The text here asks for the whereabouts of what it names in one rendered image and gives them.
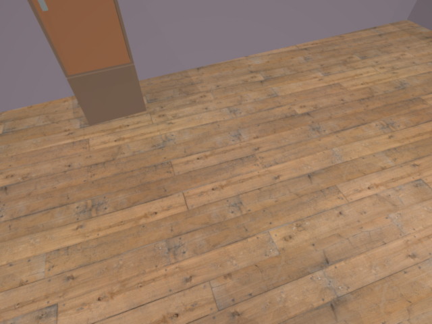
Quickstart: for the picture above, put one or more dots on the cupboard door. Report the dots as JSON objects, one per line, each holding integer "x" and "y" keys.
{"x": 86, "y": 33}

